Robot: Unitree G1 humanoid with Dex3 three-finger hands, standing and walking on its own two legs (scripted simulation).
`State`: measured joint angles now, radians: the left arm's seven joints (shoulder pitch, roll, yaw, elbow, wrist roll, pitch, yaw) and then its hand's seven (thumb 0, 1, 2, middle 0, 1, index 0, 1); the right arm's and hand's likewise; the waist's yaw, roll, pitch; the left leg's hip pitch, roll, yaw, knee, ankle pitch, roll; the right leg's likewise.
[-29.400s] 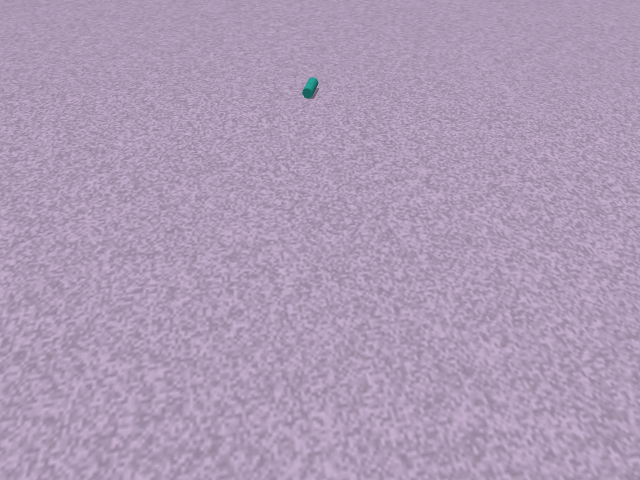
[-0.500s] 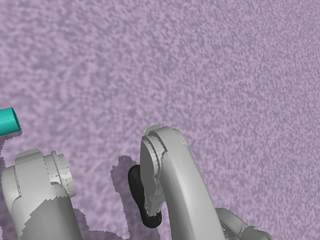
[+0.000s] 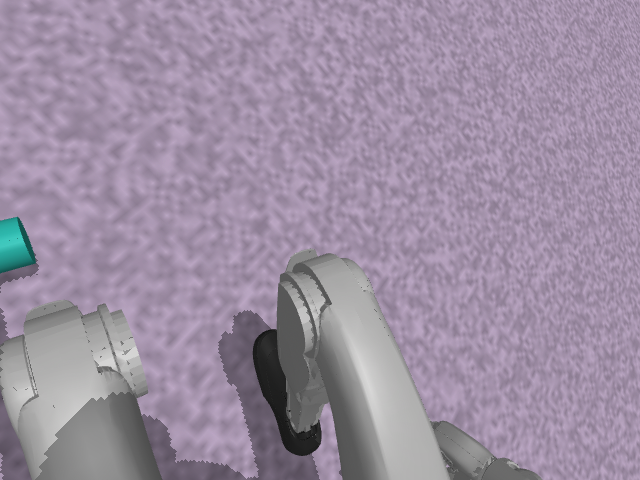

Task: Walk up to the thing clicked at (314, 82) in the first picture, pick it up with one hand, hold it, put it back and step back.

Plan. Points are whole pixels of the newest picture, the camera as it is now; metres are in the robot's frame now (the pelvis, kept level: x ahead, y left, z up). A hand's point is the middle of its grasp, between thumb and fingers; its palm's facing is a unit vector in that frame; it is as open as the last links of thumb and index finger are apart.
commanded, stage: close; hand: left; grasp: from above
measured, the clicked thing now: out of the picture +0.39 +0.30 -0.27
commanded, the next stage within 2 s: settle in 0.98 s
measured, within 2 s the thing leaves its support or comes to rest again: leaves its support in 1.38 s
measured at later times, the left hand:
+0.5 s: hand out of the picture +0.37 +0.30 -0.26, palm faces -0.44 -0.15 -0.88, open 9.6 cm
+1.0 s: hand out of the picture +0.38 +0.30 -0.26, palm faces -0.43 -0.15 -0.89, open 9.1 cm
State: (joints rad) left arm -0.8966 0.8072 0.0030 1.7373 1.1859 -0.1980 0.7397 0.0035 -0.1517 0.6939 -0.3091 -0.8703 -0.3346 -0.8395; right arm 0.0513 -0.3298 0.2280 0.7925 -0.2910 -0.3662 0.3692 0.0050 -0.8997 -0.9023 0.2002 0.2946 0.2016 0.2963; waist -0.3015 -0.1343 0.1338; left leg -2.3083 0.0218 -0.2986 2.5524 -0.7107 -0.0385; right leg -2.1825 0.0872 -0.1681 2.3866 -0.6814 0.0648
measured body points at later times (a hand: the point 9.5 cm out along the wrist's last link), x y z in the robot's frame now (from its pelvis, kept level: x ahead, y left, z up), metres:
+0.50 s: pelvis +0.00 +0.00 +0.00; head +0.25 +0.14 +0.35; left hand +0.39 +0.31 -0.21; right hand +0.09 -0.25 -0.06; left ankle +0.07 +0.13 -0.27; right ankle +0.11 -0.12 -0.27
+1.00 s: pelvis +0.00 +0.00 +0.00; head +0.25 +0.14 +0.35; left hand +0.40 +0.31 -0.21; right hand +0.09 -0.25 -0.06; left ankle +0.07 +0.13 -0.27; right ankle +0.11 -0.12 -0.27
